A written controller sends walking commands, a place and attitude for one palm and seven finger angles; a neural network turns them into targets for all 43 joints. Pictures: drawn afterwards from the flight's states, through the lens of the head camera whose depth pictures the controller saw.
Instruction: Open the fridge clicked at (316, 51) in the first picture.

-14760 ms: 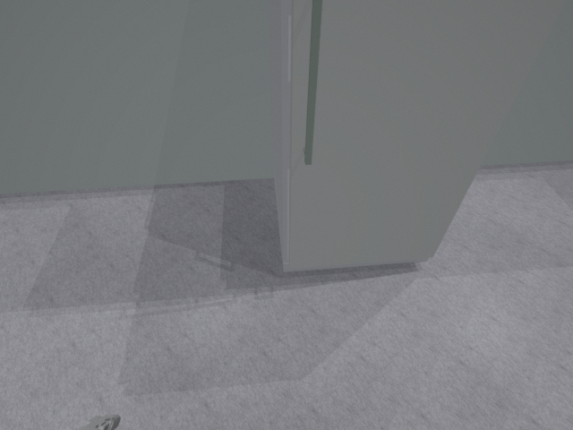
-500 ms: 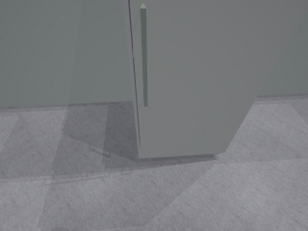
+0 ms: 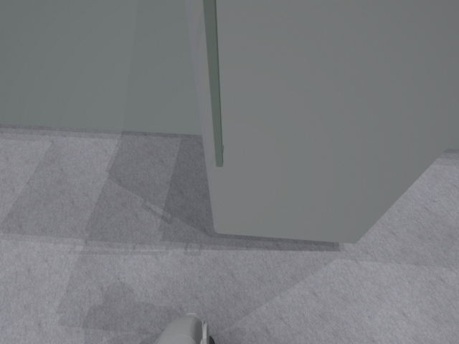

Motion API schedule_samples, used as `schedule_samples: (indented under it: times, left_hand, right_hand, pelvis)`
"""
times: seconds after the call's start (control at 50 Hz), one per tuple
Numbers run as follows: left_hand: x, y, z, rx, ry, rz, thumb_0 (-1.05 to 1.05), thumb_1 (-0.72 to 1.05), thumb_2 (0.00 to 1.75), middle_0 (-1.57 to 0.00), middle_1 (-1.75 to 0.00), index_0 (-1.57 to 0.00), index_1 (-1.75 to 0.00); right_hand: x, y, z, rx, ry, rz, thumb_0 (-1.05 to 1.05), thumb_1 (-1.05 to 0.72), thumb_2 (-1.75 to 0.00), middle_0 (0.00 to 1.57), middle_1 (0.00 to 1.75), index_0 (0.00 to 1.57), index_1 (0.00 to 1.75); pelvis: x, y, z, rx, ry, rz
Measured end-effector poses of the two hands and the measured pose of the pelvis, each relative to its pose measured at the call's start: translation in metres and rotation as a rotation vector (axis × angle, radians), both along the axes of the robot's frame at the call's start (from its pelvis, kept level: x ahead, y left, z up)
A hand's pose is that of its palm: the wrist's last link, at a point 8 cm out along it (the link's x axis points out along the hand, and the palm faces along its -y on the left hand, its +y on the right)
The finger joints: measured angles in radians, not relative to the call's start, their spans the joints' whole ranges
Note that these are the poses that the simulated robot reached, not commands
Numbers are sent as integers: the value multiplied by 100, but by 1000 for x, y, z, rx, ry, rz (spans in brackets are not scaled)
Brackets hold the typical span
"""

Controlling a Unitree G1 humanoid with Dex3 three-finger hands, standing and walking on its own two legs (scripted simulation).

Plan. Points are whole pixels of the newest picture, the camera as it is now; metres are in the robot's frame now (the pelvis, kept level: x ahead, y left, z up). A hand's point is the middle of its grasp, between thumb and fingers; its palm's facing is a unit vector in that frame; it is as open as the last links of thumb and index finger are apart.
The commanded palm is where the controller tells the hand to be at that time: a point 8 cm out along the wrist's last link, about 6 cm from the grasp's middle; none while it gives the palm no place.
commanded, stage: shuffle to correct the standing spot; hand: left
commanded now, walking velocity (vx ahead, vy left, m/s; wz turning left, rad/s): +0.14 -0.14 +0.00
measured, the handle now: (217, 97) +0.55 +0.08 +0.10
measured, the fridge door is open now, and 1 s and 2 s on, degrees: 0 0 0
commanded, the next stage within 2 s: come to a stop and stand still in 0.26 s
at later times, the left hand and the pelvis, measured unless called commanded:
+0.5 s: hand (203, 325) +0.17 +0.08 -0.17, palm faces -0.01 -0.97 -0.26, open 7.3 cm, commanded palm none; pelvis +0.12 -0.12 -0.01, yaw -1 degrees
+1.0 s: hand out of the picture +0.08 +0.13 -0.18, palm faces +0.09 -0.97 -0.23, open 7.3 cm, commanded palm none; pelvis +0.06 -0.08 +0.00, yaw +0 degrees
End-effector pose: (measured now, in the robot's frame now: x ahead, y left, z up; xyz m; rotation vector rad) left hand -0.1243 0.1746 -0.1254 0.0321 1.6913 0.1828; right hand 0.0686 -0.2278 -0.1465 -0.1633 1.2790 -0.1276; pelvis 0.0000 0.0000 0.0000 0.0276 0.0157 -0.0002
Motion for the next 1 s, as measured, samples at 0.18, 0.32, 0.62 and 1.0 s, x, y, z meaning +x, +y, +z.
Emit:
schedule_samples:
  times: [0.18,0.32,0.62,1.0]
  left_hand:
    - [89,-6,-20,-21,-51,-40,0,91,89,-20,-30,-20,-29]
    - [209,-10,-13,38,-312,-72,0,92,89,-20,-30,-20,-29]
    - [304,-80,6,148,-439,-153,0,93,89,-20,-30,-20,-29]
    - [194,0,-24,124,-344,-57,0,91,89,-20,-30,-20,-29]
  right_hand:
    - [68,-8,13,-18,-148,-51,-1,-93,-90,20,30,20,30]
    - [60,-64,25,-68,-30,-40,-2,-95,-90,21,30,20,30]
    - [61,-157,-3,-18,129,-91,1,-91,-90,20,30,19,30]
    - [79,-87,25,-57,-124,34,0,-91,-90,20,30,19,30]
  pelvis:
    - [56,-20,-2,-18,-40,-36]
    - [84,-54,10,-28,-15,-25]
    - [121,-135,4,0,-26,-9]
    - [59,-76,-3,-30,-56,5]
